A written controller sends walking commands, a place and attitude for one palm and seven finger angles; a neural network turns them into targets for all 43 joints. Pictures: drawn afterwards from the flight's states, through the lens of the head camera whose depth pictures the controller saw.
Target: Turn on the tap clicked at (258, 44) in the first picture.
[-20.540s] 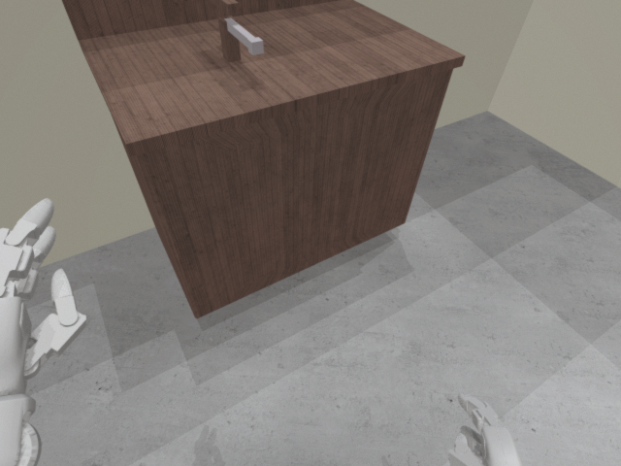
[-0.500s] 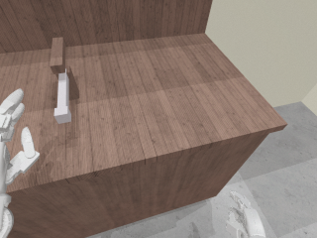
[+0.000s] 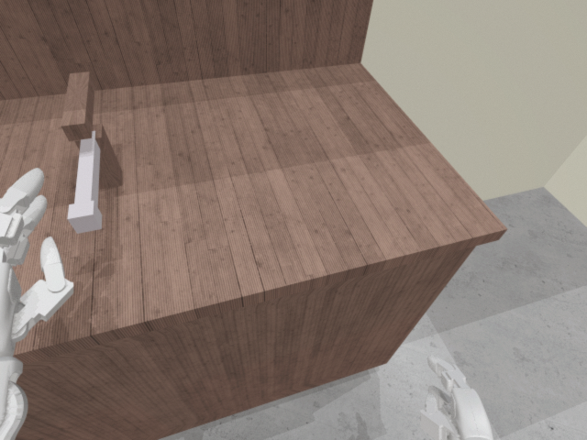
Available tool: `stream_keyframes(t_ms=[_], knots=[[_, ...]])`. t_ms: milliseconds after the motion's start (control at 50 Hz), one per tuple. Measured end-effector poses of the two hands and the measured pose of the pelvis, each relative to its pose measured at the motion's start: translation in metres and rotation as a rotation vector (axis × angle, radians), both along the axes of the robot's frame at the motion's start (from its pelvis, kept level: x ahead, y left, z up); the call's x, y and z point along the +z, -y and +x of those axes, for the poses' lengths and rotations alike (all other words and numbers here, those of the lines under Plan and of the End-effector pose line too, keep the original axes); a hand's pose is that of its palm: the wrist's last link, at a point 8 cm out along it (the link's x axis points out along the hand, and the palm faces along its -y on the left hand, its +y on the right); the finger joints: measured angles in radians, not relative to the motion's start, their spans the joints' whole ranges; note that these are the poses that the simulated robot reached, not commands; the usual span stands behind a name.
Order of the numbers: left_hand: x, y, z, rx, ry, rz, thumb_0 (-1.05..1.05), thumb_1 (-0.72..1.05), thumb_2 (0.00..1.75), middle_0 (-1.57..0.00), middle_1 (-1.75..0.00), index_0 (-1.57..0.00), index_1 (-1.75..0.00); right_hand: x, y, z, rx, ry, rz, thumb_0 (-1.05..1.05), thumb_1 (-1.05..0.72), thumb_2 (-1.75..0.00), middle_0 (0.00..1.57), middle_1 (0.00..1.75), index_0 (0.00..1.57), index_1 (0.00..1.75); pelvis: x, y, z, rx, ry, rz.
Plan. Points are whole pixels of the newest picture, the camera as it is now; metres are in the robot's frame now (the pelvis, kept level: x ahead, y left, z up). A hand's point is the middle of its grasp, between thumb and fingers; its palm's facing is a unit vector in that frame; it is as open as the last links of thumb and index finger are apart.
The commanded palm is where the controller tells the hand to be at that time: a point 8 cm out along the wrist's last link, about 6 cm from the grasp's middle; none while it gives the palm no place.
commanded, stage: shuffle to correct the standing spot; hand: left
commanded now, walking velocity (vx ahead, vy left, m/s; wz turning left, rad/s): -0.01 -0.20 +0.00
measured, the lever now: (85, 217) +0.33 +0.29 +0.13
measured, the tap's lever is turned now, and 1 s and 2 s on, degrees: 0 0 0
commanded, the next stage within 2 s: come to a stop and stand still in 0.08 s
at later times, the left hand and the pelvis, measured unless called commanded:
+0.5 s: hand (111, 290) +0.22 +0.21 +0.15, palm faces +0.38 -0.84 -0.39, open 7.4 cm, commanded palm +0.17 +0.25 +0.17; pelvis +0.01 -0.03 +0.00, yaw +0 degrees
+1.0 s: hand (31, 327) +0.18 +0.27 +0.14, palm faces +0.32 -0.86 -0.41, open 7.4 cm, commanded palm +0.13 +0.30 +0.17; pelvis -0.03 +0.03 -0.01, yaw -1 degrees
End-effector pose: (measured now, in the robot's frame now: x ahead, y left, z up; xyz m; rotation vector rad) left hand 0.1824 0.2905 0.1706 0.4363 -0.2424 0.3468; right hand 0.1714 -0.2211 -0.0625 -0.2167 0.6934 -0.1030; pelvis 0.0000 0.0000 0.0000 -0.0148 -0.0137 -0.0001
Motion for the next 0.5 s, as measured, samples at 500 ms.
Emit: stream_keyframes(t_ms=[500], knots=[[-0.003,0.041,0.002,0.029,-0.048,-0.001,0.01,0.88,0.89,-0.21,-0.3,-0.21,-0.3,-0.018,0.052,0.002,-0.045,-0.05,0.003,0.01,-0.9,-0.9,0.2,0.3,0.2,0.3,-0.005,0.033,0.008,0.001,0.001,-0.002]])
